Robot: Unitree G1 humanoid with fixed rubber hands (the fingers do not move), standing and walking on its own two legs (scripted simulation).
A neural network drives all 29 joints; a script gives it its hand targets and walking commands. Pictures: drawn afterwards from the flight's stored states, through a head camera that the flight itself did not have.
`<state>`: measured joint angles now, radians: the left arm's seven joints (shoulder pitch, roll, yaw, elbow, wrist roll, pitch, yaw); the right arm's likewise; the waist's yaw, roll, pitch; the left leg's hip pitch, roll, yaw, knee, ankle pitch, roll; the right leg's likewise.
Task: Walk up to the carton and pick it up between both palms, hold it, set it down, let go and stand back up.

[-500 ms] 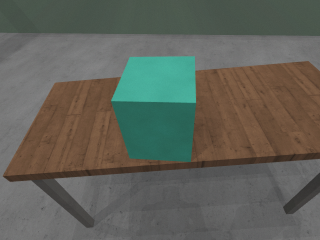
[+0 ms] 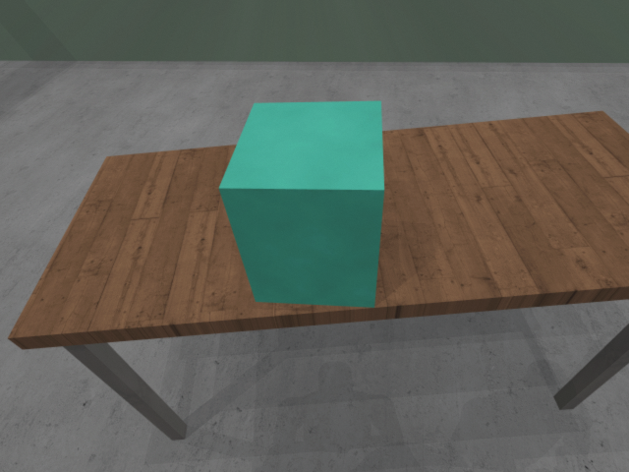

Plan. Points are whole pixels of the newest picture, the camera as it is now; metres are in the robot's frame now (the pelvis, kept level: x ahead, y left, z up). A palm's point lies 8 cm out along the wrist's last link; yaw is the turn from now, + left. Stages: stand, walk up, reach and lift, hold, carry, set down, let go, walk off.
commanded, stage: stand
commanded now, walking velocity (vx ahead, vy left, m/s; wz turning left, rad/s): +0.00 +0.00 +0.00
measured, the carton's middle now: (315, 206) +0.51 +0.02 +0.06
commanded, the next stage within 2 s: none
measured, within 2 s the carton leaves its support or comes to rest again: neither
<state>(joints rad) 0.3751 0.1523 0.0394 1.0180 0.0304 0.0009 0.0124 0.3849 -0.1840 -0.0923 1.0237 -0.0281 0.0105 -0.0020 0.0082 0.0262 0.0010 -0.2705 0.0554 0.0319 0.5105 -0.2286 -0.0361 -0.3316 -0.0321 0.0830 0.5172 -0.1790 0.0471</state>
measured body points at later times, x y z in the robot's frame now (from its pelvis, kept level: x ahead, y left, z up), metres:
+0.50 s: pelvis +0.02 +0.01 +0.00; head +0.03 +0.00 +0.45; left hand +0.00 +0.23 -0.15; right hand +0.01 -0.22 -0.16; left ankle +0.03 +0.15 -0.73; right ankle +0.06 -0.15 -0.73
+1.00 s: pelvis +0.05 +0.01 +0.00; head +0.06 +0.00 +0.45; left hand +0.05 +0.23 -0.15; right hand +0.03 -0.21 -0.16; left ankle +0.03 +0.15 -0.73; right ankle +0.06 -0.15 -0.73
